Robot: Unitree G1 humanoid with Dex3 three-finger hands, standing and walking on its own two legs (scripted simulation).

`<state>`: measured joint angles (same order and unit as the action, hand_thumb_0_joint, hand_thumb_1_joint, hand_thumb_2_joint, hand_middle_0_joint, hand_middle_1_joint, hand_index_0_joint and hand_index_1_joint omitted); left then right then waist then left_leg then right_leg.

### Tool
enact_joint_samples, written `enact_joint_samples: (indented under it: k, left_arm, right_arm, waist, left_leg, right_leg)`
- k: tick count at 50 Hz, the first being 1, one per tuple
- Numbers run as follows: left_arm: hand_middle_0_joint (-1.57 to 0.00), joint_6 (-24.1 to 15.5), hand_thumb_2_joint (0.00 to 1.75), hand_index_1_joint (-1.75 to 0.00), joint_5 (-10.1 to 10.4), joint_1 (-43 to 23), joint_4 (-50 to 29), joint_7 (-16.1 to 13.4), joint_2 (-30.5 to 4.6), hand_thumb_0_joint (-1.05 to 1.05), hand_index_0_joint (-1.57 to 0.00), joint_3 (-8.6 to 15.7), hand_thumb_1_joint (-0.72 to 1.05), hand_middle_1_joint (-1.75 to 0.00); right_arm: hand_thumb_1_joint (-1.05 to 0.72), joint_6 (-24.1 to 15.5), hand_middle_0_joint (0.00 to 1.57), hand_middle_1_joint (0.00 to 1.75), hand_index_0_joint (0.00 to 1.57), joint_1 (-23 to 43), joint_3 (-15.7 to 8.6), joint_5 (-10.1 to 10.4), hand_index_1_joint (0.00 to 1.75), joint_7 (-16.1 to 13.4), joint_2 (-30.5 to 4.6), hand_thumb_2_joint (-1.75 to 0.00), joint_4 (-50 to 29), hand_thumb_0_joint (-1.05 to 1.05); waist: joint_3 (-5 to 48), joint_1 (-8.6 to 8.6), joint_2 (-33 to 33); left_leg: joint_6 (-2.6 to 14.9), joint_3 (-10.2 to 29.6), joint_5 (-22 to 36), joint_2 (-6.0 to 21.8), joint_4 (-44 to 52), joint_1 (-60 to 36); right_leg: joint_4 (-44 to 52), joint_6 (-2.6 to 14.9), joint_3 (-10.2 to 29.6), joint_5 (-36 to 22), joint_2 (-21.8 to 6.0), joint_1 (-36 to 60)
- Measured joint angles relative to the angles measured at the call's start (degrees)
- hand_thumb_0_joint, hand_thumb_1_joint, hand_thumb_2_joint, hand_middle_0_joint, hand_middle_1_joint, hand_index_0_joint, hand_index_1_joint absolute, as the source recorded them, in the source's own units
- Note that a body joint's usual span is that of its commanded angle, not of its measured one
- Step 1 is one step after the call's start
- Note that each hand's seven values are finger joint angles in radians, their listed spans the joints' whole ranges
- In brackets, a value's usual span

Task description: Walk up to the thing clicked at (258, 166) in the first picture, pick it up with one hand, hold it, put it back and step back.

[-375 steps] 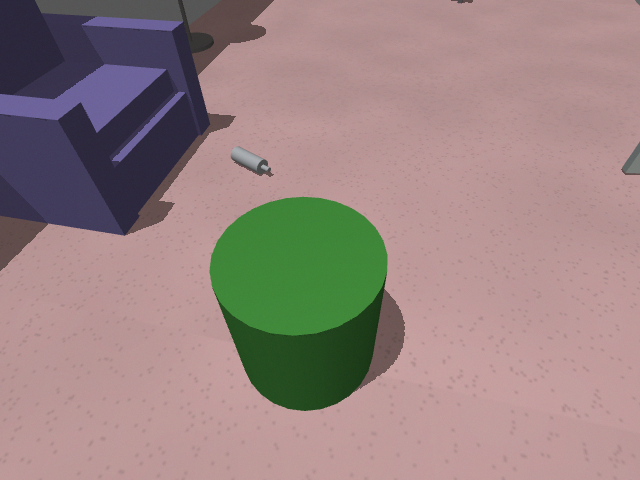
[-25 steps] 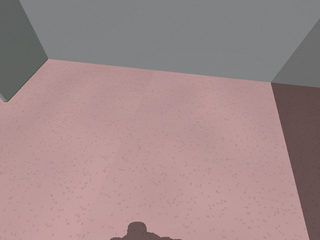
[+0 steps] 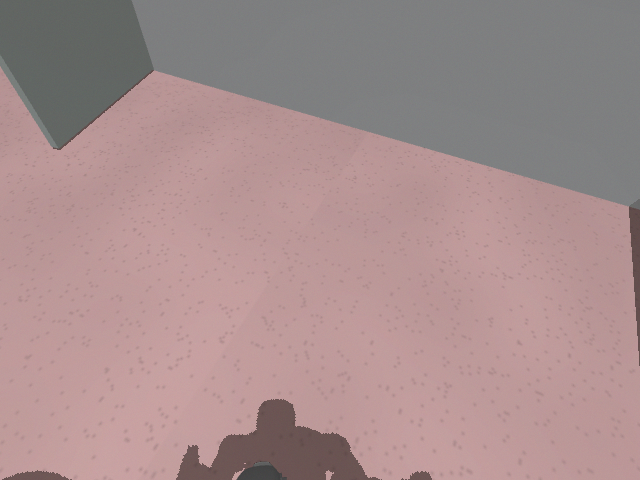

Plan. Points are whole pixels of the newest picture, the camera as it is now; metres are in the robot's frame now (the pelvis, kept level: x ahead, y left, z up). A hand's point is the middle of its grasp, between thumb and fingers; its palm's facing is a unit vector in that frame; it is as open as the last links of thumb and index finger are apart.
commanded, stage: walk up
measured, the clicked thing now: out of the picture -0.23 +1.79 -0.72
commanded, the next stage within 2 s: stand in 1.72 s
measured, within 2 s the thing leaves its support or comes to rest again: neither
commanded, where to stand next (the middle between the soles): +0.20 +0.01 m, yaw +23 degrees
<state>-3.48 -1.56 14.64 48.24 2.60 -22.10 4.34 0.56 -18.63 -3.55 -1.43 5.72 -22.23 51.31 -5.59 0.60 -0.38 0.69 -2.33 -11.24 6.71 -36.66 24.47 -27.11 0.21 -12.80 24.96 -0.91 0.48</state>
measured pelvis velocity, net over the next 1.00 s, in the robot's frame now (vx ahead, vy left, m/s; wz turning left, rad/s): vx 0.15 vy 0.00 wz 0.43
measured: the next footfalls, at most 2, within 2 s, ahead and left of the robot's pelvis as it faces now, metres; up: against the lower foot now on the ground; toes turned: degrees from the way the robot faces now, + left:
left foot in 0.02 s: +0.14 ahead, +0.14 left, +0.00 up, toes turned +6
right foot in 0.38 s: +0.30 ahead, -0.14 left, +0.00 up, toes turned +7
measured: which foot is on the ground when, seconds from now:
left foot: up 0.00-0.00, down 0.02-0.40, up 0.42-0.82, down 0.84-1.00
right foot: down 0.00-0.06, up 0.08-0.36, down 0.38-0.86, up 0.88-1.00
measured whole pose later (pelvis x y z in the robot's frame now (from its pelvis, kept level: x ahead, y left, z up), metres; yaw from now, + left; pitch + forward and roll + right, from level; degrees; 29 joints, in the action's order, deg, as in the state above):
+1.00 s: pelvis +0.15 +0.00 -0.01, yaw +24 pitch -1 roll -1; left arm 1.0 0.3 12.7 51.2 -0.6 -25.1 3.1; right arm 0.9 -13.2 -2.3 -1.1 0.7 -22.5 48.0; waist -5.1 0.6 -2.4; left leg 1.2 1.9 -20.8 -1.1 -42.9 20.8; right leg -58.1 1.4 -1.8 29.5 -5.6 -26.5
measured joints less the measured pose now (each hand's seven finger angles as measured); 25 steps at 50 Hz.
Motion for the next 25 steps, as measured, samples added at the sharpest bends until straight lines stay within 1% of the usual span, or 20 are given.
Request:
enact_joint_samples:
  k: [1, 2, 3, 4, 6, 7, 8, 10, 14, 16, 19, 20, 21, 22, 23, 25]
  left_arm:
    - [-0.20, 0.31, 0.90, -0.30, 0.06, 0.10, -0.24, 0.04, -0.36, 0.01, -0.21, -0.13, 0.90, -0.30]
    - [-0.20, 0.71, 0.90, -0.30, 0.06, 0.00, -0.25, -0.06, -0.83, 0.01, -0.21, -0.10, 0.90, -0.30]
    - [-0.20, 1.27, 0.90, -0.30, 0.21, -0.10, -0.23, -0.20, -0.70, 0.01, -0.21, -0.08, 0.90, -0.30]
    - [-0.20, 1.79, 0.90, -0.30, 0.48, -0.21, -0.19, -0.25, -0.31, 0.01, -0.21, -0.20, 0.90, -0.30]
    - [-0.20, 2.53, 0.90, -0.30, 0.58, -0.92, 0.08, -0.16, -0.30, 0.01, -0.21, -1.00, 0.90, -0.30]
    - [-0.20, 2.65, 0.90, -0.30, 0.79, -1.36, -0.11, -0.13, -0.55, 0.01, -0.21, -1.28, 0.90, -0.30]
    - [-0.20, 2.56, 0.90, -0.30, 1.08, -1.75, -0.57, -0.11, -0.79, 0.01, -0.21, -1.38, 0.90, -0.30]
    - [-0.20, 2.21, 0.90, -0.30, 1.63, -2.38, -1.96, 0.08, -1.18, 0.01, -0.21, -1.30, 0.90, -0.30]
    - [-0.20, 1.74, 0.90, -0.30, 1.67, -3.03, -3.36, 0.48, -1.90, 0.01, -0.21, -0.60, 0.90, -0.30]
    - [-0.20, 1.36, 0.90, -0.30, 1.57, -2.87, -3.05, 0.11, -2.18, 0.01, -0.21, -0.45, 0.90, -0.30]
    - [-0.20, 0.69, 0.90, -0.30, 1.50, -1.87, -2.29, -0.77, -2.63, 0.01, -0.21, -0.23, 0.90, -0.30]
    - [-0.20, 0.48, 0.90, -0.30, 1.26, -1.66, -1.78, -1.15, -2.47, 0.01, -0.21, -0.08, 0.90, -0.30]
    - [-0.20, 0.53, 0.90, -0.30, 0.93, -1.73, -1.24, -1.52, -1.85, 0.01, -0.20, -0.06, 0.90, -0.30]
    - [-0.20, 0.79, 0.90, -0.30, 0.71, -1.87, -0.89, -1.69, -1.18, 0.01, -0.20, -0.38, 0.91, -0.30]
    - [-0.20, 1.15, 0.90, -0.30, 0.57, -2.08, -0.66, -1.78, -0.60, 0.01, -0.20, -0.87, 0.91, -0.30]
    - [-0.20, 1.58, 0.90, -0.30, 0.38, -2.27, -0.54, -1.97, 0.49, 0.01, -0.21, -1.54, 0.90, -0.30]
  right_arm:
    - [-0.91, -0.42, 0.20, 0.30, 0.21, 0.20, -0.25, 0.01, 0.30, -0.28, 0.09, -0.90, -0.44, 0.01]
    - [-0.91, -0.94, 0.20, 0.30, 0.21, 0.86, -0.48, 0.00, 0.30, -0.73, 0.51, -0.90, -0.83, 0.01]
    - [-0.91, -1.57, 0.20, 0.30, 0.21, 1.28, -0.62, -0.05, 0.30, -1.21, 0.44, -0.90, -1.86, 0.01]
    - [-0.91, -2.24, 0.20, 0.30, 0.21, 1.51, -0.70, 0.08, 0.30, -1.71, 0.16, -0.90, -3.06, 0.01]
    - [-0.91, -3.24, 0.20, 0.30, 0.21, 1.23, -0.74, 0.90, 0.30, -2.70, 0.35, -0.90, -4.88, 0.01]
    - [-0.91, -3.52, 0.20, 0.30, 0.21, 0.74, -0.46, 1.15, 0.30, -3.19, 0.61, -0.90, -5.54, 0.01]
    - [-0.91, -3.75, 0.20, 0.30, 0.21, 0.13, -0.05, 1.35, 0.30, -3.61, 0.81, -0.90, -6.07, 0.01]
    - [-0.91, -4.14, 0.20, 0.30, 0.21, -1.08, 0.72, 1.72, 0.30, -4.13, 0.90, -0.90, -6.71, 0.01]
    - [-0.91, -4.01, 0.20, 0.30, 0.21, -2.66, 1.53, 1.05, 0.30, -4.28, 0.56, -0.90, -7.25, 0.01]
    - [-0.90, -3.58, 0.21, 0.30, 0.21, -2.72, 1.73, 0.70, 0.30, -4.35, 0.11, -0.90, -7.43, 0.01]
    - [-0.90, -2.12, 0.21, 0.30, 0.21, -2.18, 1.56, 0.80, 0.30, -4.60, -0.80, -0.90, -7.96, 0.01]
    - [-0.90, -1.53, 0.21, 0.30, 0.21, -1.63, 1.31, 1.06, 0.30, -4.85, -1.25, -0.90, -7.97, 0.01]
    - [-0.90, -0.75, 0.21, 0.30, 0.21, -0.51, 0.92, 1.25, 0.30, -5.28, -1.70, -0.90, -7.65, 0.01]
    - [-0.91, 0.02, 0.20, 0.30, 0.21, 0.51, 0.55, 1.31, 0.30, -5.74, -2.07, -0.90, -7.43, 0.01]
    - [-0.91, 0.61, 0.20, 0.30, 0.21, 1.31, 0.29, 1.33, 0.30, -6.10, -2.36, -0.90, -7.27, 0.01]
    - [-0.91, 1.19, 0.20, 0.30, 0.20, 2.61, 0.06, 1.28, 0.30, -6.21, -3.00, -0.90, -6.92, 0.01]
  waist:
    - [0.13, -0.16, -1.22]
    - [-0.29, -0.22, -3.35]
    - [-0.63, -0.38, -4.29]
    - [-0.88, -1.09, -3.89]
    - [-1.09, -2.84, -2.78]
    - [-0.97, -3.20, -2.72]
    - [-0.80, -3.18, -2.86]
    - [-0.53, -2.76, -3.05]
    - [-0.08, -2.32, -2.74]
    - [0.24, -2.17, -2.09]
    - [0.70, -1.98, -0.52]
    - [0.83, -1.61, 0.53]
    - [0.62, -1.36, 2.01]
    - [0.29, -1.31, 3.16]
    - [-0.09, -1.04, 3.83]
    - [-0.87, -0.10, 4.58]
  left_leg:
    - [-0.05, -0.78, 0.71, -1.02, 0.69, -0.99]
    - [-0.27, -1.82, -0.26, -2.67, -0.23, -1.62]
    - [-0.26, -2.47, -1.85, -3.61, -1.61, -1.84]
    - [-0.10, -2.02, -3.30, -3.79, -2.86, -1.89]
    - [0.25, 0.11, -4.25, -4.01, -2.26, -3.29]
    - [0.26, 0.89, -3.96, -4.26, -0.71, -4.51]
    - [0.07, 1.38, -3.53, -4.52, 1.08, -5.86]
    - [-0.39, 2.26, -3.11, -4.97, 3.88, -8.18]
    - [-0.90, 4.55, -4.65, -5.63, 4.95, -10.89]
    - [-1.46, 5.54, -6.39, -5.59, 3.48, -11.23]
    - [-2.33, 7.45, -11.07, -5.36, -2.67, -9.91]
    - [-1.75, 8.08, -12.92, -5.03, -6.15, -8.60]
    - [-0.79, 9.28, -15.33, -5.15, -10.37, -6.82]
    - [-0.12, 10.39, -17.73, -6.27, -15.06, -4.81]
    - [0.31, 10.28, -19.52, -7.52, -19.75, -2.86]
    - [0.36, 8.26, -20.42, -8.92, -27.06, 0.42]
  right_leg:
    - [-2.95, -0.29, -0.25, 2.42, -1.42, -0.37]
    - [-7.95, 0.18, 0.24, 4.45, -3.87, -1.61]
    - [-15.26, 1.00, 1.84, 3.98, -5.40, -4.38]
    - [-22.89, 1.09, 4.61, 4.22, -4.63, -7.67]
    - [-34.91, 1.26, 8.89, 5.58, -1.59, -13.97]
    - [-38.29, 1.53, 10.12, 4.76, -1.07, -17.01]
    - [-39.51, 1.84, 11.05, 3.29, -1.24, -19.79]
    - [-36.72, 2.07, 12.33, 0.08, -2.54, -24.01]
    - [-24.82, 1.12, 13.62, -3.61, -4.42, -27.61]
    - [-19.34, 0.74, 13.14, -6.92, -4.40, -27.86]
    - [-11.30, 1.06, 11.37, -15.39, -2.89, -24.99]
    - [-11.56, 0.21, 10.92, -13.28, -2.31, -24.58]
    - [-13.44, -0.07, 10.07, -11.52, -1.91, -25.07]
    - [-14.68, -0.14, 9.17, -10.42, -2.12, -25.24]
    - [-15.16, -0.04, 8.62, -9.84, -2.68, -25.09]
    - [-14.24, 0.25, 8.16, -9.94, -3.80, -24.21]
